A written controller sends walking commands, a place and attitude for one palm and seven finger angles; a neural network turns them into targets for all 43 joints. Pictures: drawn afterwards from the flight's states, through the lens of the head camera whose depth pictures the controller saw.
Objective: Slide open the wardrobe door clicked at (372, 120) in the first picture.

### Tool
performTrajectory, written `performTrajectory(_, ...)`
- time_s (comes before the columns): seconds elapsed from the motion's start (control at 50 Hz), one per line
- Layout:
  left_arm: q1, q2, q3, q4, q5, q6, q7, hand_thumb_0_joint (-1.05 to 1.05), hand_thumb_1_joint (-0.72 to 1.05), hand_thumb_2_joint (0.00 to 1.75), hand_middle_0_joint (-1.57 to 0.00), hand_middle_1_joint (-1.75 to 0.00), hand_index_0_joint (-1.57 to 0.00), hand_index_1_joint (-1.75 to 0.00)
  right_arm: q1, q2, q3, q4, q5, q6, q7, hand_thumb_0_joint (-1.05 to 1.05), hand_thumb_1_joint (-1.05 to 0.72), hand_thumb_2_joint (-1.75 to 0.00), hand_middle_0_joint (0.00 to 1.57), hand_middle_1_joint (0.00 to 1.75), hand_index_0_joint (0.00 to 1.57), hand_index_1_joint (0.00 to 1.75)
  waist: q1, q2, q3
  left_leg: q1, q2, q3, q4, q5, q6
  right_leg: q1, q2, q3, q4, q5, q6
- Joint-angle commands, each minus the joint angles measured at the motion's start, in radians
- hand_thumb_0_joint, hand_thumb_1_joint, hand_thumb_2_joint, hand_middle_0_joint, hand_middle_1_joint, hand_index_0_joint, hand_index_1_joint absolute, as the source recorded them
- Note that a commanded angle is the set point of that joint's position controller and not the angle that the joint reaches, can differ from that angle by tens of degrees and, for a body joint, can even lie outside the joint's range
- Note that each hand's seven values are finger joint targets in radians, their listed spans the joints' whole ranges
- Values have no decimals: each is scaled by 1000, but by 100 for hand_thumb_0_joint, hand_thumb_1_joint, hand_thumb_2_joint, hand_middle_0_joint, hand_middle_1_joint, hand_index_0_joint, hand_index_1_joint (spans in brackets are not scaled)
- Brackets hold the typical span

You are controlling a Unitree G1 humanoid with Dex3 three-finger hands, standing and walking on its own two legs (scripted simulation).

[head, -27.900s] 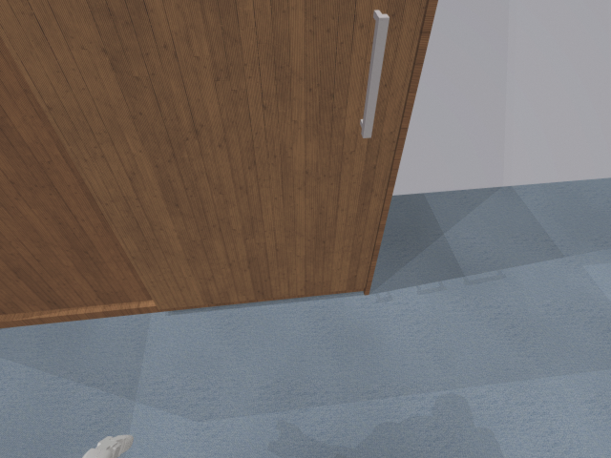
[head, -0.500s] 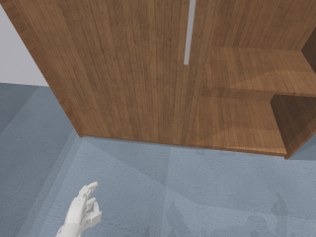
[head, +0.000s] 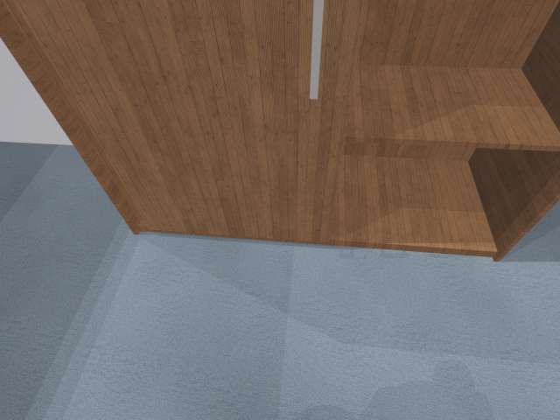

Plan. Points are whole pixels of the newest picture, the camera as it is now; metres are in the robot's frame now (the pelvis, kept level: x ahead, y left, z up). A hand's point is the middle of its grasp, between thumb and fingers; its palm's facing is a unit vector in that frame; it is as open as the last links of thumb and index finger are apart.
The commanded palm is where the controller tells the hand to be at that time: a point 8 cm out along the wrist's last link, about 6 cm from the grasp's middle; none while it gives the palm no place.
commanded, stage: let the arm hang, fingers relaxed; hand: right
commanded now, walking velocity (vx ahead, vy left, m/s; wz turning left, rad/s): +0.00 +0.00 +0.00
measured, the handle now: (316, 40) +0.82 -0.04 +0.12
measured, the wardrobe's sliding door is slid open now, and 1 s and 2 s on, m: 0.67 0.67 0.67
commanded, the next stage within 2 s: look to check the result in 0.60 s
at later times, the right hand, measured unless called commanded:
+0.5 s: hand out of the picture +0.10 -0.22 -0.16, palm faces -0.06 +0.96 -0.27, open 7.4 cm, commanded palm none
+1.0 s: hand out of the picture +0.09 -0.25 -0.15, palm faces -0.04 +0.94 -0.33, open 7.4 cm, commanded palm none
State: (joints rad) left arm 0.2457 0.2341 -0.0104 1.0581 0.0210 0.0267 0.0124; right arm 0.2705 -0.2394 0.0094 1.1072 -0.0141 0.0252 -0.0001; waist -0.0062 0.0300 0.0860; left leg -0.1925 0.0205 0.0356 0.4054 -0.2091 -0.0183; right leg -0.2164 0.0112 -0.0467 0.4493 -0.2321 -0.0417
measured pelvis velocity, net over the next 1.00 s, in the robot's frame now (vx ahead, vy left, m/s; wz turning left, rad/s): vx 0.02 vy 0.00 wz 0.01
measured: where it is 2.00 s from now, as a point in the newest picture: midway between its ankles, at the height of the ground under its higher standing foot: outside the picture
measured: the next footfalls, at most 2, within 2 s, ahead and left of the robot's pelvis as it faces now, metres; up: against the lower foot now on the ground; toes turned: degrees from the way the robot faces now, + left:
none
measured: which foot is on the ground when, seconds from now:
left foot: down 0.00-1.00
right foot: down 0.00-1.00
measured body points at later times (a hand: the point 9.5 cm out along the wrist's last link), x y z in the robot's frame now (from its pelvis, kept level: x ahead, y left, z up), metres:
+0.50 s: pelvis +0.00 -0.01 +0.00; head +0.02 -0.01 +0.45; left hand +0.06 +0.26 -0.14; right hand +0.10 -0.27 -0.14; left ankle +0.00 +0.13 -0.74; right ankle +0.01 -0.09 -0.74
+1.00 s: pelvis +0.02 +0.00 +0.01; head +0.04 -0.01 +0.46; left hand +0.10 +0.29 -0.13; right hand +0.09 -0.30 -0.13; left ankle +0.00 +0.13 -0.74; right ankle +0.01 -0.09 -0.74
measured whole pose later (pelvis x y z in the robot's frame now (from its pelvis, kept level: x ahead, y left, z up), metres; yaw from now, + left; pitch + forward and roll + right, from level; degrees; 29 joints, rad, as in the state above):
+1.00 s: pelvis +0.02 +0.00 +0.01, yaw +0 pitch -1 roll +0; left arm 0.09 0.33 0.00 1.11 0.02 -0.01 0.00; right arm 0.10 -0.34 0.00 1.14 -0.01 -0.01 0.00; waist 0.00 0.01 0.05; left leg -0.11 0.04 0.02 0.30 -0.18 -0.03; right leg -0.10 0.03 -0.06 0.29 -0.18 -0.05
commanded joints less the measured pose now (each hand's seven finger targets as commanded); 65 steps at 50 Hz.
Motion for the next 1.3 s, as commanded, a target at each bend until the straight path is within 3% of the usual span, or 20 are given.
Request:
performTrajectory(0.0,-23,162,40,-43,-5,-38,17,0,90,90,-20,-30,-20,-30,-50,-142,-32,-38,2,-42,-14,0,-90,-90,20,30,20,30,13,-63,-87,21,87,-90,-74,27,38,23,-129,125,-131,52,-10)
performTrajectory(0.2,-37,171,45,2,-2,-42,10,0,90,90,-20,-30,-20,-30,-86,-162,-32,-9,-1,-45,-18,0,-90,-90,20,30,20,30,11,-1,-56,5,89,-92,-77,23,31,29,-130,128,-170,46,-13)
performTrajectory(0.42,-111,212,47,3,-1,-54,2,0,90,90,-20,-30,-20,-30,-156,-206,-43,-40,-3,-55,-14,0,-90,-90,20,30,20,30,11,-28,-83,27,100,-97,-83,74,26,60,-131,125,-187,124,-7)
performTrajectory(0.58,-150,255,51,-2,-6,-62,4,0,90,90,-20,-30,-20,-30,-185,-244,-51,-49,-2,-66,-13,0,-90,-90,20,30,20,30,15,-41,-146,74,110,-98,-92,191,30,126,-138,116,-166,279,-2)
performTrajectory(0.7,-174,280,50,-3,-5,-59,3,0,90,90,-20,-30,-20,-30,-201,-261,-47,-39,0,-63,-9,0,-90,-90,20,30,20,30,17,-46,-118,67,115,-100,-117,156,31,129,-140,122,-188,240,2)
performTrajectory(0.86,-184,304,49,-3,-7,-60,4,0,90,90,-20,-30,-20,-30,-208,-280,-44,-30,3,-64,-8,0,-90,-90,20,30,20,30,19,-36,-145,88,120,-96,-123,195,33,157,-144,123,-187,281,4)
performTrajectory(1.28,-191,300,46,0,-9,-58,4,0,90,90,-20,-30,-20,-30,-207,-286,-48,-34,1,-67,-12,0,-90,-90,20,30,20,30,15,-26,-140,114,121,-93,-136,236,38,165,-146,116,-192,309,10)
